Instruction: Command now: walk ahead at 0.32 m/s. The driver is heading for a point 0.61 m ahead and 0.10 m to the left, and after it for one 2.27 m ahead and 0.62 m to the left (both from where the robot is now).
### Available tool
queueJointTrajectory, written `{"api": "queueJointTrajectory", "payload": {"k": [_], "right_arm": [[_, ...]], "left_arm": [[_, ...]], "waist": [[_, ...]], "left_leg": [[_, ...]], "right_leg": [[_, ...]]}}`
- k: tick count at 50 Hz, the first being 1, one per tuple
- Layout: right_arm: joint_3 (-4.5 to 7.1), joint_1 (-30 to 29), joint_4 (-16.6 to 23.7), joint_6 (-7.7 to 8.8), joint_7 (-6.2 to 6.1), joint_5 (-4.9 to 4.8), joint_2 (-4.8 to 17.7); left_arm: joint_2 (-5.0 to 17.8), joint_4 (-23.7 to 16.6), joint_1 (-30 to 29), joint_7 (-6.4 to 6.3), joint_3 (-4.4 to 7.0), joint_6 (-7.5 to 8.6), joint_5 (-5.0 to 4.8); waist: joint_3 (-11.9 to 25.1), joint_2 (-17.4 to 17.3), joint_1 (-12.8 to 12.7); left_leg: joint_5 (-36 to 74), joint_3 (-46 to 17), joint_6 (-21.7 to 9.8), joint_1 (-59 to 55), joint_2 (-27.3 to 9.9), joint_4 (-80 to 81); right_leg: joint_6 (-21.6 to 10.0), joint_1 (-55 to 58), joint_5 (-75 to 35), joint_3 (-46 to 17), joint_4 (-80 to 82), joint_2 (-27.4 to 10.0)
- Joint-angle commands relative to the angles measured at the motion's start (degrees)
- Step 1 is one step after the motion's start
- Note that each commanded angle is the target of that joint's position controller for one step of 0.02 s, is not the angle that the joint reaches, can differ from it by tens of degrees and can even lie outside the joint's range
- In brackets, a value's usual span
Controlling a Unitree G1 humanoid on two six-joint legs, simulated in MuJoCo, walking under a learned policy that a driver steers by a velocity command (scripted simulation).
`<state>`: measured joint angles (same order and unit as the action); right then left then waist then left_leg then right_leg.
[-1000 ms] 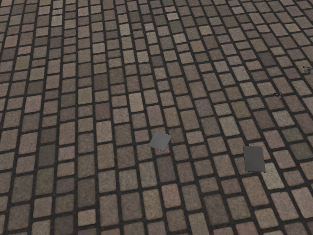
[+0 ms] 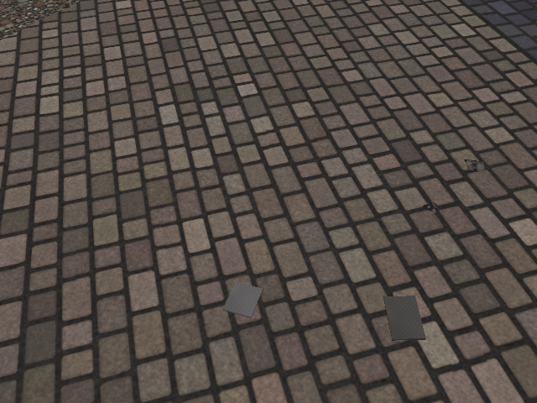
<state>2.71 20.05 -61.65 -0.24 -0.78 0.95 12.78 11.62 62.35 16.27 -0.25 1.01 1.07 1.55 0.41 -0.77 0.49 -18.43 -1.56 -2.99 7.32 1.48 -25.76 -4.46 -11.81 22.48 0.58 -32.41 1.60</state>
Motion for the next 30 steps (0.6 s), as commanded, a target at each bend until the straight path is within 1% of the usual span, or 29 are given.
{"api": "queueJointTrajectory", "payload": {"k": [1,2,3,4,5,6,7,8,9,11,13,16,17,18,19,20,21,22,23,24,25,26,27,28,29,30], "right_arm": [[1.6,-8.6,4.8,1.2,0.33,-0.38,7.5],[0.63,-11.4,6.9,1.83,0.61,-0.6,3.9],[0.17,-12.9,9.2,2.52,0.98,0.16,2.4],[0.93,-13.7,9.4,2.86,1.25,1.46,5.9],[0.83,-12.1,8.5,3.37,1.85,1.17,5.0],[0.64,-10.4,7.6,3.86,2.39,0.86,4.1],[0.77,-10.2,7.4,4.03,2.85,1.01,4.1],[0.83,-10.3,7.4,3.86,3.14,1.27,4.2],[0.81,-10.9,7.7,3.58,3.27,1.35,3.9],[0.54,-13.4,8.9,2.93,3.37,1.11,3.0],[-0.02,-18.4,11.2,2.63,3.38,0.75,2.1],[-1.03,-24.1,14.0,2.47,3.57,0.33,0.8],[-1.19,-25.0,14.7,2.42,3.55,0.32,0.9],[-1.18,-25.0,15.0,2.39,3.43,0.39,1.3],[-0.98,-23.8,15.0,2.47,3.2,0.41,2.0],[-0.59,-21.2,14.4,2.65,2.91,0.47,2.9],[0.0,-16.1,13.0,2.95,2.64,0.46,4.1],[0.8,-8.3,10.5,3.3,2.41,0.37,5.4],[1.8,-0.6,8.0,3.53,2.07,0.85,7.2],[3.3,6.4,6.9,3.39,1.5,1.71,11.8],[4.07,4.4,7.9,2.5,1.69,1.01,14.7],[4.13,0.1,8.2,2.25,2.08,-0.72,14.0],[3.45,-3.5,8.9,2.4,1.87,-0.8,11.3],[2.8,-5.0,8.6,2.74,1.79,-0.51,8.4],[2.32,-5.8,8.8,3.2,1.46,-0.35,7.1],[1.94,-6.4,8.8,3.6,1.19,-0.35,6.3]], "left_arm": [[2.8,0.6,9.2,0.18,0.75,2.11,-0.46],[7.1,2.0,15.8,-0.54,1.8,2.68,-0.02],[12.2,3.5,21.2,-0.42,3.23,2.72,-0.37],[10.2,2.8,17.5,-0.48,2.87,2.51,-0.01],[8.2,1.0,13.1,-0.36,2.36,2.9,-0.02],[7.2,-0.1,10.5,-0.32,2.09,3.46,-0.12],[6.4,-0.7,9.4,-0.4,1.8,3.94,-0.32],[5.4,-0.5,9.5,-0.5,1.46,4.36,-0.46],[4.9,0.0,10.9,-0.55,1.22,4.64,-0.55],[4.5,1.0,13.6,-0.77,0.94,4.99,-0.56],[4.3,1.3,14.6,-0.89,0.63,5.07,-0.35],[4.5,1.1,14.4,-1.1,0.29,5.21,-0.15],[4.9,1.2,14.4,-1.21,0.27,5.3,-0.17],[5.3,1.2,14.3,-1.31,0.26,5.39,-0.24],[5.8,1.1,13.8,-1.41,0.28,5.54,-0.32],[6.7,0.9,13.3,-1.61,0.43,5.59,-0.4],[7.7,0.6,12.6,-1.83,0.72,5.36,-0.28],[8.8,0.1,11.7,-1.98,1.06,4.94,-0.18],[9.5,-0.5,10.9,-1.89,1.24,4.67,-0.31],[7.7,-2.4,11.2,-1.49,0.87,4.76,-0.19],[4.0,-4.5,13.4,-0.42,0.84,5.19,-1.39],[7.9,-6.7,7.7,-0.08,1.59,5.66,-0.36],[8.3,-8.7,2.7,0.25,1.71,6.3,-0.57],[7.6,-9.1,1.8,0.18,1.71,6.59,-0.5],[7.1,-9.8,0.9,0.13,1.81,5.86,0.15],[6.0,-10.0,2.0,0.27,1.59,4.64,0.85]], "waist": [[-9.1,-3.2,-6.7],[-8.3,7.9,-9.2],[-8.8,17.2,-9.9],[-11.6,9.2,-7.1],[-11.6,5.3,-4.3],[-10.4,4.3,-2.6],[-9.3,4.1,-1.7],[-8.3,4.5,-1.4],[-7.5,4.9,-1.5],[-7.0,5.2,-1.8],[-7.9,5.3,-2.5],[-9.2,6.3,-3.2],[-9.4,6.6,-3.1],[-9.1,6.6,-2.8],[-8.1,6.5,-1.7],[-6.1,6.8,-0.3],[-2.9,6.9,2.0],[1.4,7.4,5.1],[4.9,6.5,8.5],[9.7,0.6,10.1],[14.5,-12.6,5.4],[10.0,-4.1,4.8],[3.5,-1.2,3.7],[-1.3,3.6,1.3],[-2.5,4.4,-0.6],[-2.3,3.7,-2.3]], "left_leg": [[-21.0,-11.1,-5.8,21.5,-8.4,7.5],[-15.8,-3.1,-2.9,30.2,-2.1,-7.6],[-12.6,4.2,-1.9,38.3,2.1,-22.0],[-9.7,1.0,-2.5,39.4,-1.3,-29.7],[-5.0,0.0,-2.6,38.3,-3.0,-32.4],[-1.3,-0.1,-2.3,36.7,-4.3,-33.3],[1.4,0.5,-1.7,35.7,-5.1,-33.0],[3.3,1.4,-0.8,34.9,-5.3,-32.6],[4.6,2.4,-0.2,35.0,-5.1,-32.7],[6.2,3.9,0.6,36.5,-4.6,-32.2],[8.0,5.0,0.8,36.2,-3.7,-28.0],[12.0,7.2,-0.4,30.6,-2.4,-17.6],[12.5,8.2,-1.3,28.3,-1.9,-14.8],[12.5,9.2,-2.5,25.8,-1.3,-12.7],[12.3,10.1,-3.8,22.6,-0.1,-11.3],[11.3,10.9,-5.0,18.9,1.5,-10.7],[9.7,11.4,-6.1,14.1,3.2,-10.2],[9.3,11.1,-7.4,6.8,4.6,-8.1],[9.8,9.1,-9.0,-3.7,4.1,-4.5],[1.2,-7.0,-12.5,-15.4,-7.8,-3.0],[0.6,-41.9,-21.8,-25.8,-22.0,7.5],[-1.7,-40.4,-21.3,-21.9,-20.1,11.0],[0.9,-32.5,-19.7,-14.4,-19.0,12.0],[8.8,-27.0,-17.6,-6.3,-16.9,13.3],[14.2,-22.9,-16.0,-0.9,-14.1,13.5],[17.9,-19.3,-15.0,2.5,-11.9,13.9]], "right_leg": [[-1.7,13.3,0.2,-0.7,9.7,0.3],[-4.0,19.9,11.6,-17.8,19.5,-9.9],[-8.2,22.0,22.1,-36.8,28.0,-20.8],[-9.5,17.4,19.9,-36.8,27.1,-22.1],[-8.8,15.1,14.9,-32.0,26.6,-19.9],[-7.7,14.7,8.3,-27.3,26.9,-17.6],[-7.0,14.8,2.5,-23.2,27.3,-15.9],[-6.5,15.0,-4.0,-19.4,27.2,-14.3],[-6.4,15.7,-10.8,-16.7,26.7,-13.4],[-6.0,16.9,-23.1,-11.2,25.5,-12.8],[-5.5,15.2,-30.2,-6.9,25.4,-12.0],[-4.7,11.9,-35.0,-1.8,26.3,-11.5],[-4.5,11.8,-37.6,-0.7,26.3,-12.0],[-4.2,12.5,-42.6,0.5,25.5,-12.7],[-3.7,13.6,-51.9,2.0,22.7,-13.1],[-3.0,15.2,-62.0,3.3,18.0,-13.6],[-2.5,16.5,-69.5,4.6,10.3,-13.8],[-2.0,16.4,-71.4,5.1,0.3,-14.0],[-1.2,10.9,-64.2,6.5,-11.8,-12.9],[-0.4,-1.0,-40.8,7.5,-30.2,-10.0],[2.2,-21.4,5.0,3.6,-52.1,3.2],[0.8,-27.9,0.7,-4.5,-53.5,-0.8],[0.5,-29.3,-4.3,-4.3,-50.3,-3.5],[0.8,-26.6,-6.5,-3.9,-45.2,-5.5],[1.6,-23.2,-6.4,-4.3,-41.3,-6.8],[2.5,-20.1,-5.8,-4.2,-38.7,-7.3]]}}
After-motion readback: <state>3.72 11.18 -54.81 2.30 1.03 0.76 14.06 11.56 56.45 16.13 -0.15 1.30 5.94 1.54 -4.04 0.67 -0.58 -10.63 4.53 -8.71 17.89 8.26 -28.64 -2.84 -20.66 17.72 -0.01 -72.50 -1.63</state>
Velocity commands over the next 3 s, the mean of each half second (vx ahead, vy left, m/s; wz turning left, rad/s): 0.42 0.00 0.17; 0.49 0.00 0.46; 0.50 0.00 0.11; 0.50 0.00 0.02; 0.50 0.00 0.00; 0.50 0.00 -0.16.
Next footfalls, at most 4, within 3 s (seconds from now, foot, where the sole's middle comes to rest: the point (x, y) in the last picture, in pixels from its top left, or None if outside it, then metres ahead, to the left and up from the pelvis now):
0.46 left None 0.37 0.08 -0.78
1.02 right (273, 339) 0.73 0.03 -0.78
1.54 left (175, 287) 0.90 0.32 -0.78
2.10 right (199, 202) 1.25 0.28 -0.78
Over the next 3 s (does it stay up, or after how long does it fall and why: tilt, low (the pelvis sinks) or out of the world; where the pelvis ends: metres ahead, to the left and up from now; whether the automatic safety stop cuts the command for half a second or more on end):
stays up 1.49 0.51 0.01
